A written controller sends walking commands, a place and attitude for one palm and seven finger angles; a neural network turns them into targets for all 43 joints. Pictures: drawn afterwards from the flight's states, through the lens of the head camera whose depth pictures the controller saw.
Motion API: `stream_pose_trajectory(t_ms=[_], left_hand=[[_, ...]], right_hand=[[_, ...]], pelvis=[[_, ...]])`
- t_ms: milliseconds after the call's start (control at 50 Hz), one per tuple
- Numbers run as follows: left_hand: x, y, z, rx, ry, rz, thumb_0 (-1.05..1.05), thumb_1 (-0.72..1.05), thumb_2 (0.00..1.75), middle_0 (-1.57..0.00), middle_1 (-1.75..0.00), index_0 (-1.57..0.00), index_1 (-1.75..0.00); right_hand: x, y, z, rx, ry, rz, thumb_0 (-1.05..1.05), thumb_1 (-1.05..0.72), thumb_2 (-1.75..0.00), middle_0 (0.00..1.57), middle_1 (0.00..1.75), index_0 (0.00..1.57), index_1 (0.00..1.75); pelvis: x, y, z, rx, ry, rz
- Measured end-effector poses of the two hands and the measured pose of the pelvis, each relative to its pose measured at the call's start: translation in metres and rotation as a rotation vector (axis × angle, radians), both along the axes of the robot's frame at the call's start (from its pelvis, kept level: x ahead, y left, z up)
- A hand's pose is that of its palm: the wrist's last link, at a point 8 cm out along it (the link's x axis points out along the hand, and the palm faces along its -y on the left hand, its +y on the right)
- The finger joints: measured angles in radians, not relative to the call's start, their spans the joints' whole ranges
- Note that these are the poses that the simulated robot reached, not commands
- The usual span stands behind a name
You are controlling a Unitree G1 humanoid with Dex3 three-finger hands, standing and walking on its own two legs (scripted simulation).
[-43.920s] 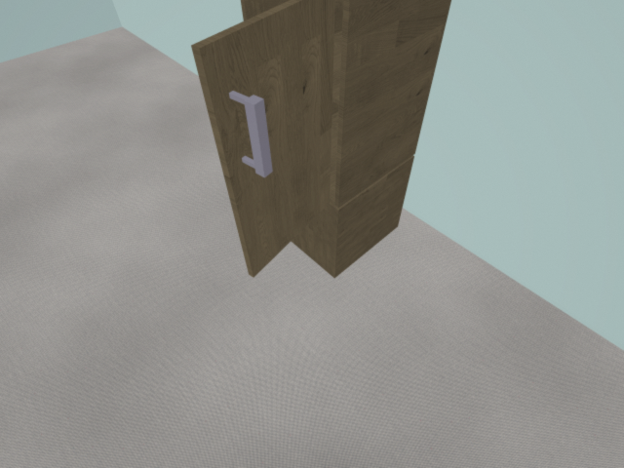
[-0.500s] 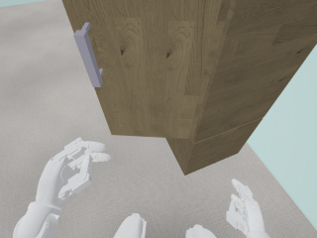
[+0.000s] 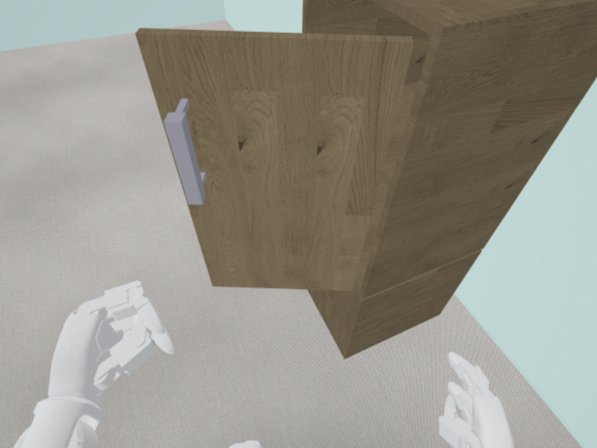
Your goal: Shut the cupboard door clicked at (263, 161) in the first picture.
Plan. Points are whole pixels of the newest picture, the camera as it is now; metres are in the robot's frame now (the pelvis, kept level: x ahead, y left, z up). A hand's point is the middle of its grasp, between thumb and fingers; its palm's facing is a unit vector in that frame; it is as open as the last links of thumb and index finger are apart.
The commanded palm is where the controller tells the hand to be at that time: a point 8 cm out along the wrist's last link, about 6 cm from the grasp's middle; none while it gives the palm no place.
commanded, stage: raise the hand and make a fist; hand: left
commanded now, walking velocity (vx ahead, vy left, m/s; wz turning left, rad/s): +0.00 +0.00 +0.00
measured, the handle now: (190, 153) +0.49 +0.21 +0.13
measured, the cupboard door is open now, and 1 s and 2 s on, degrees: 64 64 64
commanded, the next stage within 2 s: bring the fist close to the handle in 0.74 s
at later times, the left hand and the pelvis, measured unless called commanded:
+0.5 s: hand (161, 299) +0.24 +0.17 +0.13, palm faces +0.03 -1.00 -0.04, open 3.1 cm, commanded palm +0.21 +0.23 +0.13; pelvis +0.01 -0.02 +0.02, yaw +0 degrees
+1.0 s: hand (163, 296) +0.25 +0.17 +0.13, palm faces +0.10 -0.99 -0.05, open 3.1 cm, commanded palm +0.24 +0.22 +0.13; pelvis +0.01 -0.02 +0.02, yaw +0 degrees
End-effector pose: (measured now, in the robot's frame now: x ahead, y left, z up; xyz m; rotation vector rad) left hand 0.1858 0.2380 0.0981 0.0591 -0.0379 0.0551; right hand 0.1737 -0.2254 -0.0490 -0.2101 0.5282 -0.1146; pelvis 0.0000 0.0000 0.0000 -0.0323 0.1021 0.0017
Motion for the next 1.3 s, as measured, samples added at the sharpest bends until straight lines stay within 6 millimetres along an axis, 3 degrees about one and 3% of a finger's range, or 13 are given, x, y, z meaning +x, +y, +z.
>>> stream_pose_trajectory(t_ms=[80,180,260,420,580,760,880,960,1100,1300], left_hand=[[0.001,0.007,0.020,0.004,-0.060,0.049,0.02,0.89,0.90,-1.18,-1.37,-1.18,-1.37],[0.008,-0.004,0.013,-0.015,0.031,-0.010,0.02,0.90,0.90,-1.25,-1.44,-1.25,-1.44],[0.014,-0.006,0.011,-0.013,0.076,-0.023,0.02,0.89,0.90,-1.28,-1.47,-1.28,-1.47],[0.029,0.000,0.050,0.012,-0.065,0.030,0.02,0.89,0.90,-1.30,-1.50,-1.30,-1.49],[0.031,-0.019,0.021,-0.036,0.105,-0.027,0.02,0.90,0.90,-1.30,-1.50,-1.30,-1.50],[0.029,-0.014,0.044,0.006,-0.064,0.040,0.02,0.89,0.90,-1.30,-1.50,-1.30,-1.50],[0.029,-0.024,0.030,-0.011,0.052,-0.030,0.02,0.90,0.90,-1.30,-1.50,-1.30,-1.50],[0.032,-0.017,0.028,-0.010,0.050,0.014,0.02,0.89,0.90,-1.30,-1.50,-1.30,-1.50],[0.060,-0.010,0.042,-0.001,-0.057,0.025,0.02,0.89,0.90,-1.30,-1.50,-1.30,-1.50],[0.103,-0.008,0.028,-0.038,0.044,-0.001,0.02,0.89,0.90,-1.30,-1.50,-1.30,-1.50]], right_hand=[[0.011,0.011,0.007,0.026,-0.027,0.052,0.01,-0.90,-0.90,0.20,0.30,0.20,0.30],[0.014,0.016,0.007,0.040,-0.011,0.083,0.01,-0.90,-0.90,0.20,0.30,0.20,0.30],[0.009,0.011,0.007,0.035,0.017,0.072,0.01,-0.90,-0.90,0.21,0.30,0.20,0.30],[0.000,-0.008,0.004,0.029,0.050,0.050,0.01,-0.90,-0.90,0.21,0.30,0.20,0.30],[-0.002,-0.024,0.007,0.022,0.050,0.001,0.02,-0.90,-0.90,0.20,0.30,0.20,0.30],[0.004,-0.026,0.008,0.014,0.048,0.037,0.02,-0.90,-0.90,0.20,0.30,0.20,0.30],[0.006,-0.022,0.007,0.039,0.035,0.019,0.02,-0.90,-0.90,0.20,0.30,0.20,0.30],[0.005,-0.021,0.006,0.035,0.044,0.020,0.01,-0.90,-0.90,0.20,0.30,0.20,0.30],[-0.001,-0.020,0.000,0.021,0.086,0.031,0.01,-0.90,-0.90,0.20,0.30,0.20,0.30],[-0.016,-0.028,-0.002,0.011,0.138,-0.042,0.01,-0.90,-0.90,0.20,0.30,0.20,0.30]], pelvis=[[0.003,-0.001,0.005,-0.001,-0.022,0.008],[0.003,-0.003,0.011,0.001,-0.040,0.015],[0.006,-0.008,0.015,0.008,-0.048,0.011],[0.011,-0.015,0.021,0.013,-0.066,0.013],[0.015,-0.019,0.025,0.027,-0.066,-0.003],[0.013,-0.025,0.024,0.025,-0.074,0.007],[0.013,-0.023,0.025,0.027,-0.074,0.001],[0.012,-0.023,0.026,0.029,-0.077,0.003],[0.008,-0.022,0.025,0.025,-0.072,0.011],[0.013,-0.017,0.028,0.030,-0.057,-0.014]])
